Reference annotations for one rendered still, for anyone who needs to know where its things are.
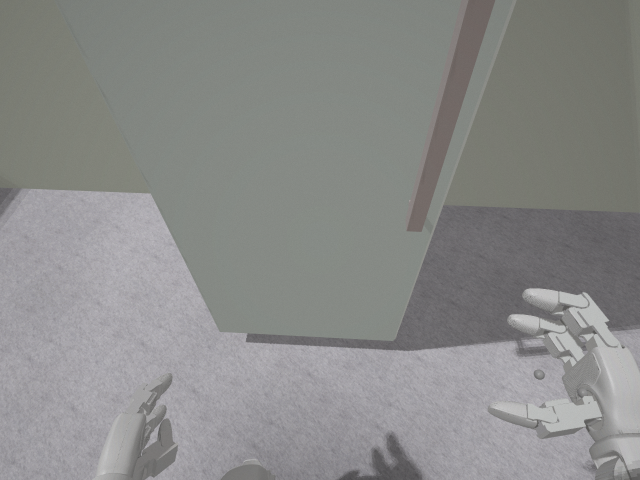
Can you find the right robot forearm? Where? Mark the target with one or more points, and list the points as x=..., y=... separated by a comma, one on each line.
x=617, y=457

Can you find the fridge door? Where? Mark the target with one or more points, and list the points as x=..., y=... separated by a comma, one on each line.
x=280, y=141

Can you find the handle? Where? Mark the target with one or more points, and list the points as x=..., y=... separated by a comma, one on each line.
x=468, y=34

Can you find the robot left shin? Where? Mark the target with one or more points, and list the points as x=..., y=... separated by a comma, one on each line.
x=252, y=461

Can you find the robot right hand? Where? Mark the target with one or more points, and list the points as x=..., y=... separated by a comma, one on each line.
x=608, y=372

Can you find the robot left hand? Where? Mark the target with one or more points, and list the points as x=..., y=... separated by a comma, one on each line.
x=130, y=433

